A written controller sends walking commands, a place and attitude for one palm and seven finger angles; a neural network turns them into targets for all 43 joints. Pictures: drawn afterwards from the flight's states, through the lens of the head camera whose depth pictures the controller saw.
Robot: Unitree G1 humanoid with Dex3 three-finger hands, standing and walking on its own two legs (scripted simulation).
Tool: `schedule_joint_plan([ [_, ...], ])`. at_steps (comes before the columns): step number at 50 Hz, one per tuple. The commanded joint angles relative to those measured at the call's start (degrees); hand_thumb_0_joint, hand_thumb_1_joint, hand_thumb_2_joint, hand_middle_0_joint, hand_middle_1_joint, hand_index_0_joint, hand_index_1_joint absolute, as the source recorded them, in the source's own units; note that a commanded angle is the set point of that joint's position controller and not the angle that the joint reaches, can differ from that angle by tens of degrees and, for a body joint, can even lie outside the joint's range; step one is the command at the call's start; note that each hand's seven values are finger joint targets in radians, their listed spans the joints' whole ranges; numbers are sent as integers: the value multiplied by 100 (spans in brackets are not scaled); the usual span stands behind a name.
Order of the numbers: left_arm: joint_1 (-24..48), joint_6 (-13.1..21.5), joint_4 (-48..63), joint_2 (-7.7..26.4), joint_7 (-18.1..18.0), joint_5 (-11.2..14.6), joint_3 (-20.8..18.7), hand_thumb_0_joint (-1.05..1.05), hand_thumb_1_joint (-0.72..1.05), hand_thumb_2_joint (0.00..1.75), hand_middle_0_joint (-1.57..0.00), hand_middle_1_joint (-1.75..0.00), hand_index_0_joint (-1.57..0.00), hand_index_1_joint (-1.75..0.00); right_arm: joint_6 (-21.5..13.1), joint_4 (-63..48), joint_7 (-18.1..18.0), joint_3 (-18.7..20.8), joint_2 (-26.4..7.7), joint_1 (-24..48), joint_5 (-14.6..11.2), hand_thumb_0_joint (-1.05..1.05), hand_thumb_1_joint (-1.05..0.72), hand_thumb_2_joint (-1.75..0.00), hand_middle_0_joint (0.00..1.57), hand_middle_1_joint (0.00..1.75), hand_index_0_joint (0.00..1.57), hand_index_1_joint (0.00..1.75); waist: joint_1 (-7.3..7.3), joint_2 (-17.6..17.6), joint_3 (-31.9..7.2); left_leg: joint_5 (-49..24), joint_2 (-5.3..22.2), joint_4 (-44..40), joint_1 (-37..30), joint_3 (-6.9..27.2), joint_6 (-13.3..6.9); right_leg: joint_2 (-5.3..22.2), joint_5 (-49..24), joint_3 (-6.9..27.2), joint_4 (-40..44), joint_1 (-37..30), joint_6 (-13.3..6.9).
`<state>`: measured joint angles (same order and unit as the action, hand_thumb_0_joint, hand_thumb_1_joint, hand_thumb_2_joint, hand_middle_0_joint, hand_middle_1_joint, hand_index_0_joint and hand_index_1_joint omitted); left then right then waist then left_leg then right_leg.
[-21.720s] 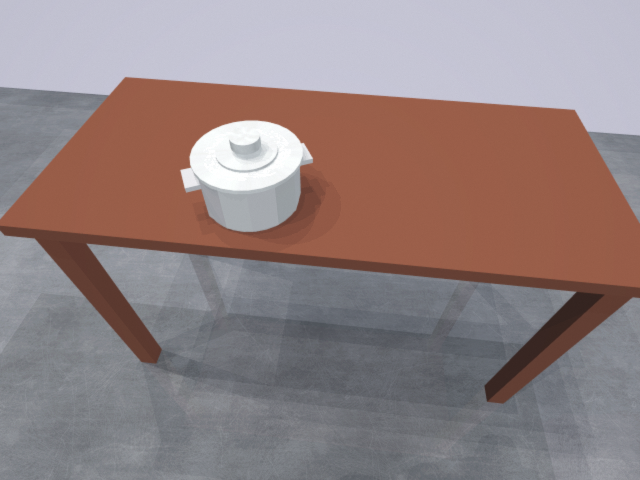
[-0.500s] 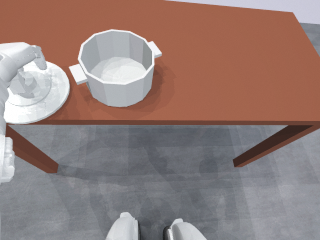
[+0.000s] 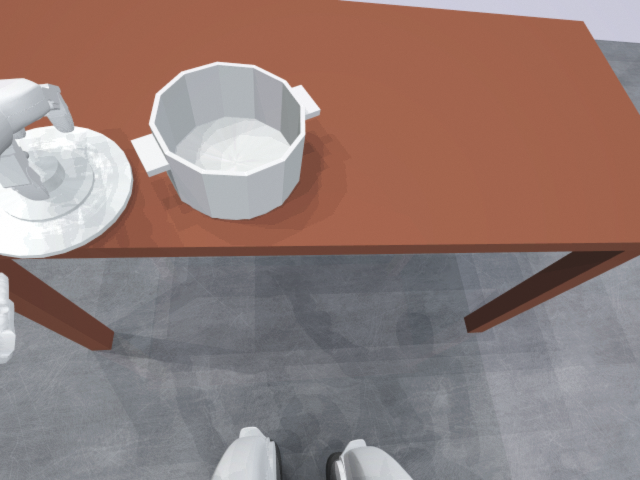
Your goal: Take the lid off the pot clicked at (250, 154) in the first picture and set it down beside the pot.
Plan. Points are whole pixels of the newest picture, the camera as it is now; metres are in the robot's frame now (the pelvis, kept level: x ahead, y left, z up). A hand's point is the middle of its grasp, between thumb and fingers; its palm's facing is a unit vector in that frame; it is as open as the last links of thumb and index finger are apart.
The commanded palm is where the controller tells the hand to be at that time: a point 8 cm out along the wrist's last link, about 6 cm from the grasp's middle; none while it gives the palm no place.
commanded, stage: raise the empty hand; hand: left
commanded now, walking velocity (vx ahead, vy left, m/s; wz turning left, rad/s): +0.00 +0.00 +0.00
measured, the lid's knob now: (37, 172) +0.50 +0.32 +0.02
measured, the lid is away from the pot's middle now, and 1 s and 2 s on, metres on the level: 0.24 0.24 0.24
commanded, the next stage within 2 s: draw the hand back to the body in 1.14 s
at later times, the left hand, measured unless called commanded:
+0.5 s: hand (7, 118) +0.50 +0.31 +0.10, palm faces -0.44 -0.11 -0.89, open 11.0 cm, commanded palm +0.54 +0.30 +0.17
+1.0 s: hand out of the picture +0.49 +0.31 +0.16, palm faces -0.42 -0.12 -0.90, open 11.0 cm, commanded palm +0.53 +0.31 +0.23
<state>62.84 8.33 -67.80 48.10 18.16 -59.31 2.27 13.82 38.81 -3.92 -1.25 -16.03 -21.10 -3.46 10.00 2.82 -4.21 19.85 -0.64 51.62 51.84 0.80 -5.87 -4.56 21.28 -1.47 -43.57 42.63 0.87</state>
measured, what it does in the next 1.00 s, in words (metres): stands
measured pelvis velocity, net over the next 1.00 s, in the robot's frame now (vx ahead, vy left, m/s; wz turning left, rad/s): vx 0.01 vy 0.00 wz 0.02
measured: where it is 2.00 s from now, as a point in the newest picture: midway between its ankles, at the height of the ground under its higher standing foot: outside the picture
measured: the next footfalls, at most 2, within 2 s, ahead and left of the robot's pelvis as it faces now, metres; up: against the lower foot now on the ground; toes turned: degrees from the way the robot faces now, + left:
none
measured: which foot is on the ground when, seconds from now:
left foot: down 0.00-1.00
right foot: down 0.00-1.00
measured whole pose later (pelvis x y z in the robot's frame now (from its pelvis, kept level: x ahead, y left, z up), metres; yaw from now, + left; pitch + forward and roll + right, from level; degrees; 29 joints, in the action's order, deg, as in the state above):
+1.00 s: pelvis +0.01 +0.00 +0.02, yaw +1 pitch +15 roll -5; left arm 69.9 4.4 -68.7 47.7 25.1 -57.2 7.3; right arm 12.9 40.1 -3.5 -0.7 -16.4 -21.6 -4.9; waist 8.7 2.2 -4.2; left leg 16.7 -1.8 41.4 39.4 0.2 -6.0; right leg -3.4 17.9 -0.2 -33.5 30.5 1.0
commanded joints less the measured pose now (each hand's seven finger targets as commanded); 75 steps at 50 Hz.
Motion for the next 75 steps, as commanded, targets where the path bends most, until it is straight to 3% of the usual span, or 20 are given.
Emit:
schedule_joint_plan([
  [1, 2758, -10, 1036, 1569, -158, 192, -321, 0, 4, 53, -31, -93, -31, -93, -27, -87, -93, 399, -1235, -982, 9, 0, -90, -90, 20, 30, 20, 30, 107, 1081, -2905, -2920, 148, -466, -4433, 695, 369, -326, -912, -180, 599, 798, -297],
  [2, 2687, -47, 869, 1633, -140, 214, -350, 0, 4, 53, -31, -93, -31, -93, -28, -127, -108, 377, -1240, -950, -6, 0, -90, -90, 20, 30, 20, 30, 131, 745, -2759, -2544, 92, -514, -4121, 652, 289, -309, -919, -145, 638, 640, -268],
  [8, 2855, -105, 751, 1181, -76, 180, 29, 0, 4, 53, -31, -93, -31, -93, -69, -52, -73, 373, -1238, -898, -33, 0, -90, -90, 20, 30, 20, 30, 105, 1051, -2358, -2289, 160, -762, -4354, 817, 379, -293, -610, -208, 734, 950, -327],
  [12, 3181, -122, 967, 1314, -5, 218, 9, 0, 4, 53, -31, -93, -31, -93, -75, -100, -97, 373, -1244, -892, -46, 0, -90, -90, 20, 30, 20, 30, 98, 829, -2630, -2062, 102, -842, -4256, 768, 294, -256, -730, -136, 807, 564, -296],
  [15, 3557, -56, 1330, 1112, 19, 206, 120, 0, 4, 53, -31, -93, -31, -93, -104, -45, -87, 430, -1230, -926, -6, 0, -90, -90, 20, 30, 20, 30, 68, 1234, -2990, -2648, 188, -855, -4981, 934, 423, -278, -746, -155, 826, 810, -292],
  [18, 3221, -134, 722, 1189, 20, 256, 57, 0, 4, 53, -31, -93, -31, -93, -147, -35, -103, 387, -1234, -915, -52, 0, -90, -90, 20, 30, 20, 30, 126, 829, -2456, -2101, 151, -946, -4466, 832, 344, -263, -670, -167, 886, 665, -302],
  [23, 3554, -257, 828, 936, -7, 154, 292, 0, 4, 53, -31, -93, -31, -93, -169, -18, -53, 408, -1240, -938, -38, 0, -90, -90, 20, 30, 20, 30, 61, 1077, -2496, -2231, 163, -1078, -4683, 934, 435, -256, -660, -165, 932, 714, -328],
  [27, 3547, -245, 942, 1631, 27, 144, -187, 0, 4, 53, -31, -93, -31, -93, -177, -86, -114, 397, -1236, -988, -43, 0, -90, -90, 20, 30, 20, 30, 22, 692, -3018, -2705, 58, -974, -4583, 678, 322, -263, -1140, -76, 998, -24, -284],
  [29, 3594, -275, 890, 1066, 105, 241, 196, 0, 4, 53, -31, -93, -31, -93, -207, -50, -93, 378, -1205, -972, -78, 0, -90, -90, 20, 30, 20, 30, 44, 796, -2794, -2943, 82, -1022, -4669, 675, 369, -267, -1145, -161, 1004, 120, -290],
  [33, 3417, -364, 613, 1273, 169, 179, 61, 0, 4, 53, -31, -93, -31, -93, -196, -31, -54, 418, -1251, -960, -66, 0, -90, -90, 20, 30, 20, 30, 20, 794, -2401, -2611, 103, -1142, -4629, 713, 376, -274, -917, -151, 1135, 225, -303],
  [37, 3480, -334, 929, 1707, 220, 137, -140, 0, 4, 53, -31, -93, -31, -93, -165, -138, -84, 389, -1228, -900, -88, 0, -90, -90, 20, 30, 20, 30, -58, 645, -2742, -2741, -3, -1146, -4420, 505, 274, -253, -1339, -66, 1168, -422, -274],
  [42, 3362, -384, 665, 1302, 399, 270, 149, 0, 4, 53, -31, -93, -31, -93, -162, -90, -51, 403, -1250, -841, -124, 0, -90, -90, 20, 30, 20, 30, -2, 620, -2157, -2365, 72, -1310, -4506, 602, 292, -255, -977, -134, 1323, -97, -269],
  [45, 3673, -343, 1087, 1576, 440, 295, 34, 0, 4, 53, -31, -93, -31, -93, -141, -125, -76, 403, -1242, -798, -124, 0, -90, -90, 20, 30, 20, 30, -54, 809, -2560, -2422, 13, -1330, -4616, 477, 223, -232, -1167, -59, 1373, -438, -262],
  [49, 3855, -300, 1337, 1189, 507, 340, 265, 0, 4, 53, -31, -93, -31, -93, -168, -93, -53, 414, -1204, -760, -132, 0, -90, -90, 20, 30, 20, 30, -73, 917, -2582, -2923, 66, -1363, -5059, 578, 294, -259, -1200, -130, 1437, -307, -271],
  [51, 3698, -319, 1166, 1461, 536, 332, 74, 0, 4, 53, -31, -93, -31, -93, -149, -95, -47, 429, -1238, -749, -121, 0, -90, -90, 20, 30, 20, 30, -64, 798, -2508, -2802, 56, -1383, -4952, 582, 286, -249, -1192, -103, 1485, -383, -264],
  [57, 3222, -495, 422, 885, 629, 383, 477, 0, 4, 53, -31, -93, -31, -93, -133, -58, 23, 387, -1249, -586, -167, 0, -90, -90, 20, 30, 20, 30, -47, 427, -1707, -2216, 23, -1510, -4382, 465, 238, -214, -1032, -143, 1496, -319, -272],
  [61, 3932, -431, 1341, 1440, 581, 305, 146, 0, 4, 53, -31, -93, -31, -93, -112, -133, 12, 427, -1241, -605, -121, 0, -90, -90, 20, 30, 20, 30, -104, 600, -2623, -2530, -27, -1468, -4724, 428, 172, -202, -1372, -34, 1497, -807, -259],
  [64, 3857, -314, 1765, 1209, 594, 384, 172, 0, 4, 53, -31, -93, -31, -93, -151, -229, 18, 446, -1161, -530, -129, 0, -90, -90, 20, 30, 20, 30, -188, 858, -2930, -3273, 12, -1400, -5256, 490, 241, -232, -1479, -78, 1478, -712, -269],
  [67, 2992, -314, 1023, 1498, 605, 425, -113, 0, 4, 53, -31, -93, -31, -93, -110, -251, 7, 414, -1197, -439, -152, 0, -90, -90, 20, 30, 20, 30, -170, 452, -2212, -2586, -19, -1462, -4562, 402, 200, -201, -1316, -85, 1479, -775, -262],
  [75, 2418, -270, 2325, 1707, 564, 472, -454, 0, 4, 53, -31, -93, -31, -93, 83, -739, 117, 443, -1108, -27, -132, 0, -90, -90, 20, 30, 20, 30, -383, 717, -2620, -3292, -34, -1456, -4901, 390, 209, -153, -1623, -36, 1460, -1235, -284],
])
